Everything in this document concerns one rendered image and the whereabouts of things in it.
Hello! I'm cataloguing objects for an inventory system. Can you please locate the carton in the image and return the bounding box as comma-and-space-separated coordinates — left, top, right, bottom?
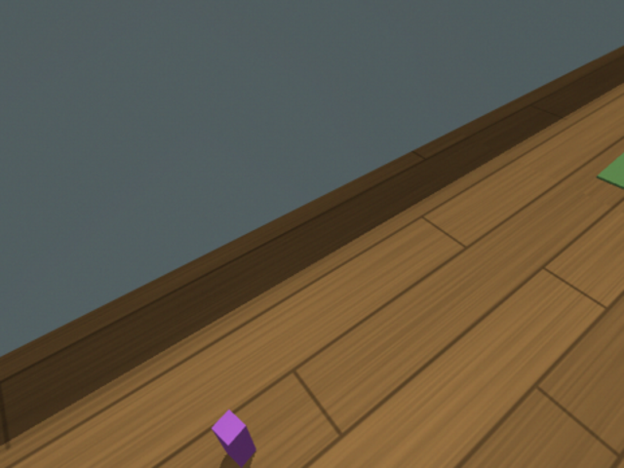
212, 409, 256, 468

